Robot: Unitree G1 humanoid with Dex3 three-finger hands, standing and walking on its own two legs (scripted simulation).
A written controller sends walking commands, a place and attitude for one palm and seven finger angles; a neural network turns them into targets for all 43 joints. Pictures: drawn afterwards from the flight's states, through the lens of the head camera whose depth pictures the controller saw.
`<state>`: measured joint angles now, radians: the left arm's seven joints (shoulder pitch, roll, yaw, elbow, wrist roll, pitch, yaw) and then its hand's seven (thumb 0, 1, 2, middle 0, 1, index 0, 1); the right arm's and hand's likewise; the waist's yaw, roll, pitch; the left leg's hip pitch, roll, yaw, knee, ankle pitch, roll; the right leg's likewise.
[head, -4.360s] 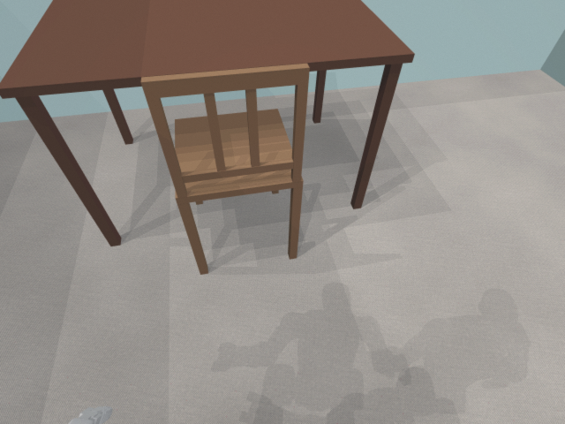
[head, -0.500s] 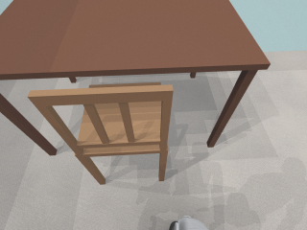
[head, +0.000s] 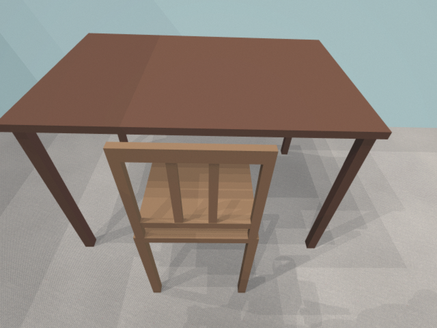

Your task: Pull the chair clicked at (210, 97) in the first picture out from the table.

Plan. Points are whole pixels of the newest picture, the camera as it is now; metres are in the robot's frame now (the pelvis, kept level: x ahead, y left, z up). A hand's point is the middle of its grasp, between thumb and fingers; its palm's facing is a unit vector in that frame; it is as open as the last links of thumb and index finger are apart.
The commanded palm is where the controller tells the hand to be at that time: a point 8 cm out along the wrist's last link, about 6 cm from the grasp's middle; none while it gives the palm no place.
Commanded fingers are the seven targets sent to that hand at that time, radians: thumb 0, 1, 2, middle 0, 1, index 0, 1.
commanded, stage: come to a stop and stand still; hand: left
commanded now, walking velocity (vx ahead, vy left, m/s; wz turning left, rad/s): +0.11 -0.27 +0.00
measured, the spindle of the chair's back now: (175, 193) +0.47 +0.15 -0.08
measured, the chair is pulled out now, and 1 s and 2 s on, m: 0.00 0.00 0.00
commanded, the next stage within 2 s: look again from close up in 0.28 s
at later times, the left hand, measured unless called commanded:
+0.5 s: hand out of the picture +0.02 +0.17 -0.16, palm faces -0.01 -0.99 -0.17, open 7.3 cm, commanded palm none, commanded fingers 0.00 0.90 0.90 -0.20 -0.30 -0.20 -0.30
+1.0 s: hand out of the picture +0.02 +0.18 -0.16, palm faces +0.01 -0.98 -0.17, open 7.3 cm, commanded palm none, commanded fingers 0.00 0.90 0.90 -0.20 -0.30 -0.20 -0.30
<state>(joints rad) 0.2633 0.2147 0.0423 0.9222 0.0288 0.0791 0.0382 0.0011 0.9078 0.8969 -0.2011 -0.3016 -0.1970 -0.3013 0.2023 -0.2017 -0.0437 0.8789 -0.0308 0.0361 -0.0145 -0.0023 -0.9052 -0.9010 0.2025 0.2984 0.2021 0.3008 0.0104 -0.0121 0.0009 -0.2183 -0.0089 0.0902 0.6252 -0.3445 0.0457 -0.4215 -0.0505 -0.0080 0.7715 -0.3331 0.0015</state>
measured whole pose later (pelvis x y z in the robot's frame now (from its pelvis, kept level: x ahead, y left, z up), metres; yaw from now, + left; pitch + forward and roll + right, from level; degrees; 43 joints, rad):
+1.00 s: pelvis +0.01 +0.02 +0.02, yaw -1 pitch -2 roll +0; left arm 0.29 0.16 -0.01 1.08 0.01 -0.01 0.04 0.00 0.92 0.90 -0.20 -0.30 -0.19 -0.30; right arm 0.24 -0.16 0.02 1.12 0.00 -0.02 -0.03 0.00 -0.91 -0.90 0.20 0.30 0.20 0.30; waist 0.00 -0.02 0.03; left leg -0.14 -0.04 0.05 0.41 -0.25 0.05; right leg -0.14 0.01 -0.02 0.41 -0.25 -0.02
